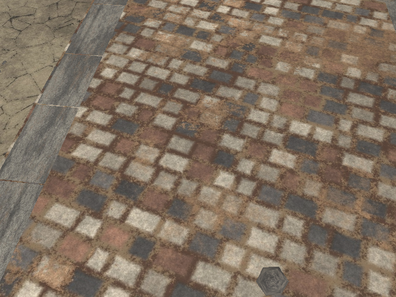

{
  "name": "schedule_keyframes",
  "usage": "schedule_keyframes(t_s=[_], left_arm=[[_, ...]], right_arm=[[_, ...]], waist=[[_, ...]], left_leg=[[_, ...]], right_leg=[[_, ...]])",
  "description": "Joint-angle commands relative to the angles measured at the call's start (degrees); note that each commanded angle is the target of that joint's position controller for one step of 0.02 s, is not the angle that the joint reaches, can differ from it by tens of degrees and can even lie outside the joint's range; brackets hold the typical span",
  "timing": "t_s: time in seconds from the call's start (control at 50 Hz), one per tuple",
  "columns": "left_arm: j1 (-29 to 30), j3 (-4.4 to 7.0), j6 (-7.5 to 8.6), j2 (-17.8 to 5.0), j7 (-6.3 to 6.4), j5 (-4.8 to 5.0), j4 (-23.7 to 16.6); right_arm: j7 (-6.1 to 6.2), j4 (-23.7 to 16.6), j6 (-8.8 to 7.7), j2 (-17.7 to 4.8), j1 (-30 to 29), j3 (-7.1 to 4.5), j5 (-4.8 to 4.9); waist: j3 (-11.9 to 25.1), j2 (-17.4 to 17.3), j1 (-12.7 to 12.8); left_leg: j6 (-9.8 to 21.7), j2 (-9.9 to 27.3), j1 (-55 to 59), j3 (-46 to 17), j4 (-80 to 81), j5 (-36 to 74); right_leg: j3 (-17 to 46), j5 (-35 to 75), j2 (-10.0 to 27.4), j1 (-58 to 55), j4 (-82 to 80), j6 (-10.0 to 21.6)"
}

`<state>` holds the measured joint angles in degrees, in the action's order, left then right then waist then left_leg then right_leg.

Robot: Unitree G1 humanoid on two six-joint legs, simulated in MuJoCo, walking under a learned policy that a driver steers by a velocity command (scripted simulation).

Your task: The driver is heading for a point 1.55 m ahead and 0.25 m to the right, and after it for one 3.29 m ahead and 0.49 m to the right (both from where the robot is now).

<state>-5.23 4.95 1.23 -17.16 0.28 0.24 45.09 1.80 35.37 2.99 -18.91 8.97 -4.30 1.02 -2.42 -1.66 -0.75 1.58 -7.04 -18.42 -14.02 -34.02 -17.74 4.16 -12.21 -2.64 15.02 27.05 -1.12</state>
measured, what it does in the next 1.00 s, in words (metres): steps on the spot: left foot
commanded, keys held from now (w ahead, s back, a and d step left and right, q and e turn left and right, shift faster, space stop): no key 1.00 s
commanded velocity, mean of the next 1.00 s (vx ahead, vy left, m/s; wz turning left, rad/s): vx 0.00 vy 0.00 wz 0.12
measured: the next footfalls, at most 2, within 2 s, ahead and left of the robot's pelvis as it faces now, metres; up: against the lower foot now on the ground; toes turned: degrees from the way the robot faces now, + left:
left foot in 0.32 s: +0.02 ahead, +0.14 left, +0.00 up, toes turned +1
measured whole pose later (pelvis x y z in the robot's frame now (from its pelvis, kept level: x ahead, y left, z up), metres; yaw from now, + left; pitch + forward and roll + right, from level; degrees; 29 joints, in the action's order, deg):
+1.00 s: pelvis +0.00 +0.03 +0.00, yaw +4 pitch -2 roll +0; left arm -10.7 1.9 -0.4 -15.5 2.4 -0.1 60.5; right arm 0.9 48.8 -0.1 -14.3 12.9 -1.5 -0.5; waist -2.2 0.1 1.0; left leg 1.3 -2.1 -9.4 -2.4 -27.7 -16.5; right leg 2.1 -15.0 3.1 9.5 26.1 -3.8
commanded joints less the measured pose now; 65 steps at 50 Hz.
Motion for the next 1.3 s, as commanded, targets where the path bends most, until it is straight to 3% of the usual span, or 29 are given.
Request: schedule_keyframes(t_s=[0.02, 0.04, 0.08, 0.1, 0.16, 0.2, 0.22, 0.26, 0.3, 0.32, 0.34, 0.36, 0.38, 0.4, 0.44, 0.48, 0.7, 0.94, 1.3], left_arm=[[-2.5, 2.37, 0.40, -11.3, 0.14, -2.32, -3.3], [-0.6, 1.57, 0.61, -9.0, 0.23, -1.73, -4.1], [2.4, 0.62, 0.39, -6.3, 0.53, -0.16, -4.3], [2.0, 0.29, 0.28, -6.1, 0.70, 0.17, -3.9], [-0.5, -0.08, -0.32, -6.0, 1.10, -0.28, -2.6], [-0.2, -0.11, -0.75, -6.7, 1.07, -0.32, -2.4], [-0.6, 0.08, -1.01, -7.6, 0.93, -0.27, -2.1], [-2.0, 0.22, -1.40, -8.9, 0.68, 0.09, -1.4], [-1.8, -0.40, -1.42, -8.0, 0.50, 0.93, -0.7], [-4.1, -0.94, -0.85, -6.8, 0.34, 0.84, 0.2], [-5.1, -1.74, 0.02, -4.9, -0.09, -0.92, 0.0], [-6.6, -2.36, 0.49, -2.2, -0.16, -1.15, 0.3], [-3.7, -2.14, 0.37, -4.7, 0.02, -1.63, 0.8], [-2.1, -1.90, 0.26, -5.4, 0.03, -1.43, 1.1], [-2.3, -1.82, -0.39, -5.6, 0.57, -1.00, 2.0], [-3.0, -1.88, -0.60, -5.3, 0.77, -0.80, 2.9], [-4.5, -1.75, -0.80, -5.6, 1.52, -0.53, 8.8], [-5.9, -1.82, -1.16, -5.5, 2.25, -0.33, 13.4], [-8.4, -2.41, -1.46, -3.3, 2.65, -0.31, 17.0]], right_arm=[[0.28, -4.7, -1.36, -7.9, 3.0, -2.29, -1.10], [0.27, -3.5, -1.47, -10.7, 3.8, -3.31, -0.88], [0.45, -1.6, -0.74, -8.8, 3.7, -3.22, -0.74], [0.40, -1.5, -0.47, -7.2, 3.5, -2.71, -0.67], [0.18, -2.5, -0.67, -3.8, 0.9, -1.21, -0.21], [-0.02, -2.8, -0.77, -2.1, -0.3, -0.19, -0.66], [-0.13, -2.9, -0.82, -1.7, -1.0, 0.15, -0.67], [-0.15, -2.1, -0.87, -2.9, -0.1, -0.15, -0.25], [-0.23, 0.0, -0.98, -2.8, 3.4, -0.26, -0.52], [-0.06, -0.2, -1.01, -4.3, 3.2, -0.38, -1.01], [0.47, -0.8, -0.90, -7.5, 4.0, -0.83, -1.52], [0.06, -0.2, -0.94, -7.5, 1.1, -0.53, -2.34], [-0.75, -1.3, -1.48, -3.6, -1.1, 0.28, -2.26], [-1.15, -0.5, -1.97, -2.4, -0.4, 0.67, -2.67], [-1.29, 0.3, -2.78, -3.7, 0.3, 0.46, -2.47], [-1.12, 1.1, -3.30, -2.9, 1.4, 0.85, -2.24], [-1.06, 4.3, -3.69, -2.2, 2.0, 1.13, -1.87], [-0.77, 10.1, -3.74, -1.9, 3.7, 1.32, -1.55], [-0.17, 17.4, -3.68, -1.2, 5.8, 2.15, -1.15]], waist=[[7.2, 15.7, -0.5], [6.1, 10.7, -0.9], [4.3, 8.4, -1.3], [3.9, 8.7, -0.7], [4.9, 10.3, 0.8], [5.9, 11.7, 1.5], [5.9, 12.5, 2.2], [5.8, 12.7, 2.7], [5.2, 10.9, 0.4], [5.5, 8.6, 0.8], [8.3, 1.3, 2.0], [8.6, -8.6, 4.9], [7.0, -5.3, 2.8], [5.6, -4.3, 1.9], [2.9, -4.2, 1.5], [2.0, -4.0, 1.7], [2.3, 0.3, 1.7], [1.9, 0.8, 1.8], [0.3, 1.5, 1.5]], left_leg=[[-2.5, -0.5, -12.0, 3.0, -22.7, -22.2], [-3.8, 1.9, -12.5, 2.2, -30.1, -18.7], [-5.6, 2.5, -13.5, 2.6, -33.2, -12.5], [-6.3, 2.3, -13.7, 2.7, -33.6, -10.7], [-7.3, 3.7, -10.7, 6.3, -24.2, -8.6], [-7.4, 6.0, -5.0, 9.2, -14.2, -9.0], [-7.3, 6.6, -2.3, 10.9, -9.8, -9.1], [-6.9, 6.3, 1.8, 12.7, -1.8, -5.4], [-4.8, 5.6, 9.6, 13.9, 13.7, 6.9], [-3.1, 7.6, 15.2, 10.7, 16.6, 13.7], [-0.9, 14.7, 21.5, 3.4, 13.9, 28.7], [3.9, 17.4, 14.6, 1.8, 11.3, 25.8], [4.7, 15.6, 11.5, 2.3, 12.0, 17.7], [3.3, 13.7, 10.5, 3.4, 12.3, 12.7], [1.8, 12.2, 8.5, 4.1, 12.5, 11.6], [1.3, 11.8, 7.6, 4.5, 12.1, 12.9], [1.4, 10.4, 8.0, 5.7, 11.8, 15.0], [0.8, 8.9, 7.7, 7.9, 11.6, 15.1], [-0.1, 7.7, 6.8, 9.8, 11.6, 12.2]], right_leg=[[26.5, 26.8, 25.8, -9.6, -9.3, 17.5], [22.9, 24.1, 24.4, -8.3, -8.9, 18.1], [14.1, 18.9, 17.5, -8.2, -7.6, 13.5], [12.4, 21.1, 16.7, -8.6, -7.3, 13.6], [7.9, 24.3, 14.5, -11.0, -7.1, 13.9], [6.3, 24.9, 14.2, -10.7, -6.5, 13.6], [6.2, 25.4, 14.4, -9.8, -6.5, 13.7], [7.2, 25.5, 15.0, -9.4, -5.7, 13.7], [6.4, 22.9, 13.8, -6.8, -4.1, 11.4], [6.0, 18.6, 12.8, -3.4, -3.9, 8.2], [2.6, 11.2, 9.8, 0.6, 0.4, 4.1], [-1.9, -1.9, 5.8, -2.0, -1.9, 0.6], [-2.2, -0.8, 5.7, -4.5, -2.0, -1.4], [-2.5, 1.5, 5.2, -4.4, -2.0, -2.0], [-2.5, 3.8, 5.2, -4.0, -1.4, -1.8], [-2.2, 4.8, 5.5, -4.3, -1.9, -1.6], [-2.0, 6.7, 6.0, -6.0, -2.9, -2.3], [-2.3, 7.0, 5.7, -6.3, -3.3, -1.9], [-3.0, 5.9, 4.8, -5.2, -3.5, -1.4]])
